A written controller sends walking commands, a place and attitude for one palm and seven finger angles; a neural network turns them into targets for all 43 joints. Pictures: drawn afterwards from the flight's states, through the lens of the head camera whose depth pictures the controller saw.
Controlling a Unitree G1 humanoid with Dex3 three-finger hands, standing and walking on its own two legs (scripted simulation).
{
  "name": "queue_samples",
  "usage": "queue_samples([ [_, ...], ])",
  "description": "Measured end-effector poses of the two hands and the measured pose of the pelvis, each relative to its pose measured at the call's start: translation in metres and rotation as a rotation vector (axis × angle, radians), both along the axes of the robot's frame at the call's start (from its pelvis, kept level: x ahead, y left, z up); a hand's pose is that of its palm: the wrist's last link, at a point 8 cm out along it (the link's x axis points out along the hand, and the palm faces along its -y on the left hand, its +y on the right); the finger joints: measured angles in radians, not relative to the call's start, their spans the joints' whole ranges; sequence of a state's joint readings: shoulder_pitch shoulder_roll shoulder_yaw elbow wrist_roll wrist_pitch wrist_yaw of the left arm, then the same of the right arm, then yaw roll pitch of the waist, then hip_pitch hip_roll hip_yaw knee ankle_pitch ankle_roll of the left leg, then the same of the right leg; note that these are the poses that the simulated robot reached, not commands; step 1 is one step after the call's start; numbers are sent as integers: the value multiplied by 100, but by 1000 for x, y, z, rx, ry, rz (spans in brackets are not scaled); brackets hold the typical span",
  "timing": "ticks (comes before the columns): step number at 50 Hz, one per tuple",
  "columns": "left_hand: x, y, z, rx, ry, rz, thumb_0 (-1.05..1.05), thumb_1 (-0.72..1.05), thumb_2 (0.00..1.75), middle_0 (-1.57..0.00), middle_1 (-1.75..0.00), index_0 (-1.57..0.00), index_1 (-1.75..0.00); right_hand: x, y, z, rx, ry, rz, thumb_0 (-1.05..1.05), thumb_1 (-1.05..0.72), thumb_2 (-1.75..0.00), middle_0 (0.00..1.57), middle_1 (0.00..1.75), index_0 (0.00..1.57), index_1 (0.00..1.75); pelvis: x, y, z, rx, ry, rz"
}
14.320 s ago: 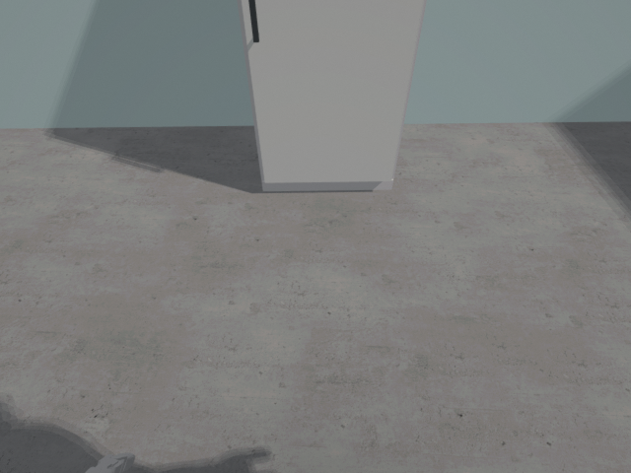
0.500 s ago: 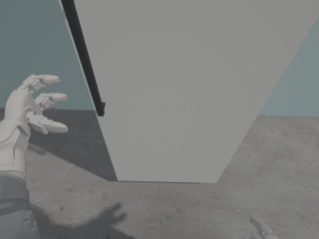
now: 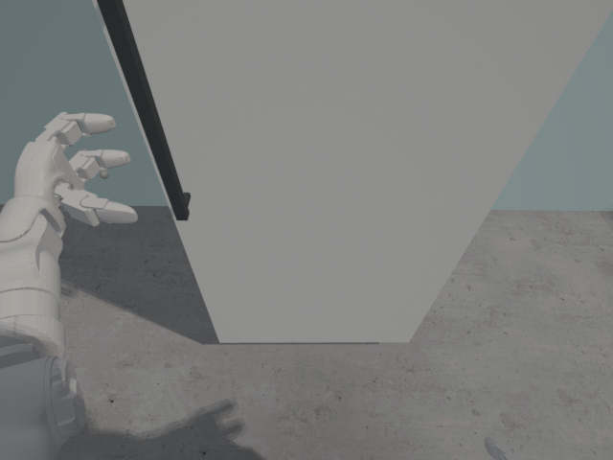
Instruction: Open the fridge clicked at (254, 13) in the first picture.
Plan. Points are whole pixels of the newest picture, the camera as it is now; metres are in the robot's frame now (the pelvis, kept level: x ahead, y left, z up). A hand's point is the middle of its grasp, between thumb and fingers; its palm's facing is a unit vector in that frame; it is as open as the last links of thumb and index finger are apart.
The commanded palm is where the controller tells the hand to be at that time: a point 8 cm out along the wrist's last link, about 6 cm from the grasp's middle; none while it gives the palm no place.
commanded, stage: move the hooked fingers beside the handle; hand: left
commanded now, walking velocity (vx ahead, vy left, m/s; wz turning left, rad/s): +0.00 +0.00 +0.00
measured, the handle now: (157, 121) +0.52 +0.23 +0.17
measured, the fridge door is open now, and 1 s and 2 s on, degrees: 0 0 0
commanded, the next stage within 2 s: feel for the door with the fingertips in 1.26 s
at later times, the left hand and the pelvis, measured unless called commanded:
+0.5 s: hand (118, 156) +0.46 +0.27 +0.14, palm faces +0.08 -1.00 +0.00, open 14.0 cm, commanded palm +0.44 +0.32 +0.14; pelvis -0.01 +0.00 -0.01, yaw -1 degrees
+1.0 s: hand (107, 163) +0.46 +0.28 +0.14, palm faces +0.09 -1.00 -0.03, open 14.0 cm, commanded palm +0.43 +0.32 +0.14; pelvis +0.00 +0.01 -0.01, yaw -1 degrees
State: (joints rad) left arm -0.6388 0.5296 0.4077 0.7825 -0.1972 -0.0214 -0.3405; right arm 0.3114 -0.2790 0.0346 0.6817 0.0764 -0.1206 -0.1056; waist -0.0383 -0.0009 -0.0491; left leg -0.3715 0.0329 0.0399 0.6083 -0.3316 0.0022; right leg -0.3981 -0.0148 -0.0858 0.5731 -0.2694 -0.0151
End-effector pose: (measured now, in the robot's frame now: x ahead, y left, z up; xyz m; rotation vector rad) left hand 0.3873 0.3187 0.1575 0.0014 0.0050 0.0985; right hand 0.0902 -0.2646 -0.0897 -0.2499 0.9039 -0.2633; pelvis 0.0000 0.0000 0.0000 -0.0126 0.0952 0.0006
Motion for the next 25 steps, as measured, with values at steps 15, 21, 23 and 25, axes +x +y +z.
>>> queue_samples([
  [15, 37, 3, 2, 8, 8, -8, -1, -50, 30, -30, -120, -30, -120, -58, -14, -8, -33, 156, -61, 0, -90, -90, 21, 30, 20, 30, -11, -1, -5, -5, 59, -1],
  [21, 49, 2, -2, 5, 30, -24, -1, -50, 30, -30, -120, -30, -120, -82, -15, -9, -35, 216, -102, 0, -90, -90, 21, 30, 20, 30, -10, 1, -7, -5, 86, -13],
  [23, 50, 3, -7, -2, 42, -26, -1, -50, 30, -30, -120, -30, -120, -88, -15, -10, -34, 230, -113, 0, -90, -90, 21, 30, 20, 30, -9, 2, -7, -5, 91, -18],
  [25, 51, 5, -12, -8, 48, -20, -1, -50, 30, -30, -120, -30, -120, -91, -14, -10, -32, 241, -121, 0, -90, -90, 21, 30, 20, 30, -8, 3, -7, -5, 94, -22],
])
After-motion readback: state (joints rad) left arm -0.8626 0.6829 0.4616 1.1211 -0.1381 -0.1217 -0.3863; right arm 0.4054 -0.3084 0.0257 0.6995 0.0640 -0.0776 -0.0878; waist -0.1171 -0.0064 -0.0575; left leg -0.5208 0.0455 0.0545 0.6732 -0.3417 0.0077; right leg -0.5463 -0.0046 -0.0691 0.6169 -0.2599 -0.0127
